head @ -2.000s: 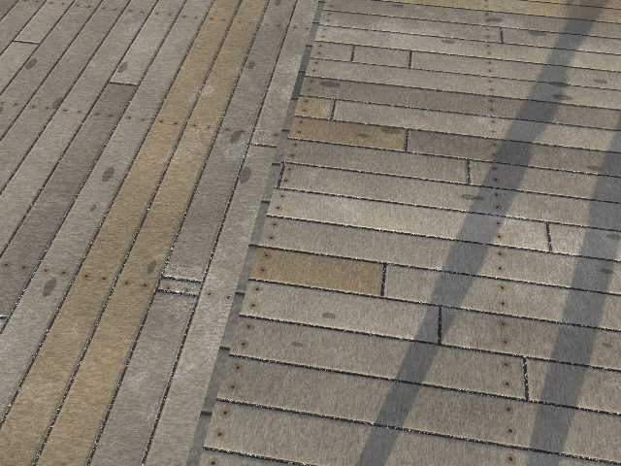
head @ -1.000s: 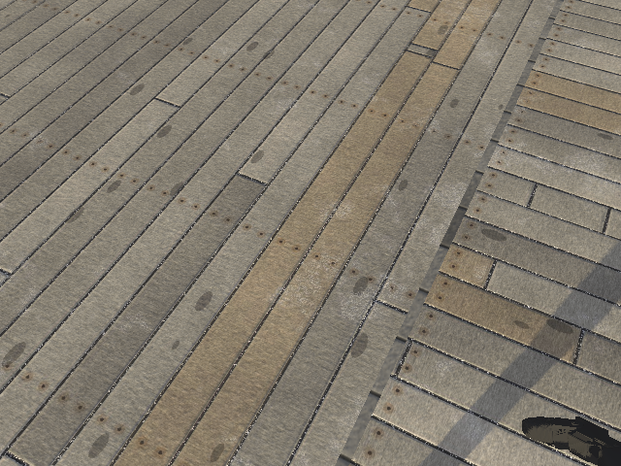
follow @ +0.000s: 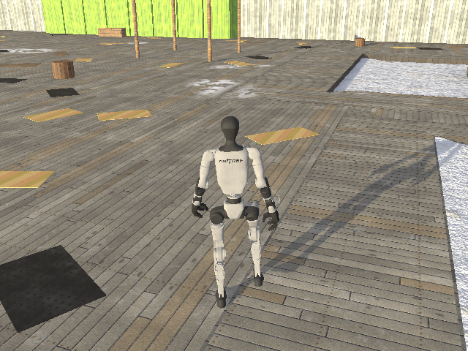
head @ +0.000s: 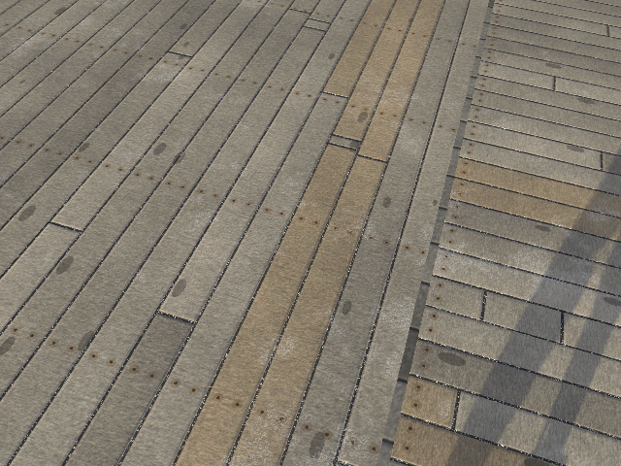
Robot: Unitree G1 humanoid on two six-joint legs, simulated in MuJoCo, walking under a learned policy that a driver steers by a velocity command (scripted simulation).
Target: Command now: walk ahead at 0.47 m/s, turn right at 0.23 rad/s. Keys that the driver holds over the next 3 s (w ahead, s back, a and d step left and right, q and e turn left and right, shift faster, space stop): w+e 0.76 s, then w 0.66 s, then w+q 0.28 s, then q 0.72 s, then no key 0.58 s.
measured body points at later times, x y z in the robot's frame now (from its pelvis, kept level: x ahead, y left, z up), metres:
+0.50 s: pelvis +0.28 -0.07 -0.01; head +0.31 -0.08 +0.44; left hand +0.43 +0.17 -0.13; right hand +0.35 -0.37 -0.11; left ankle +0.37 +0.10 -0.67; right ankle +0.28 -0.14 -0.75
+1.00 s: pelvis +0.56 -0.10 +0.00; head +0.58 -0.10 +0.45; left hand +0.82 +0.06 -0.11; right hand +0.46 -0.36 -0.12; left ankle +0.61 -0.01 -0.75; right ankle +0.53 -0.26 -0.68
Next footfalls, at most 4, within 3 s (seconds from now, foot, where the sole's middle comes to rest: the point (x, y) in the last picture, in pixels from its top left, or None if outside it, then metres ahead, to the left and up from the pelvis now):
0.28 right None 0.32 -0.15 -0.79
0.76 left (300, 415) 0.64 -0.02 -0.79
1.26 right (447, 376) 0.73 -0.38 -0.79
1.80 left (399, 253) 1.12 -0.32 -0.79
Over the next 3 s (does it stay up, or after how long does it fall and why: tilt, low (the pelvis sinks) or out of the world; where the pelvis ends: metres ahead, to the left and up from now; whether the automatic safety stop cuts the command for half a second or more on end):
stays up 1.06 -0.39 -0.01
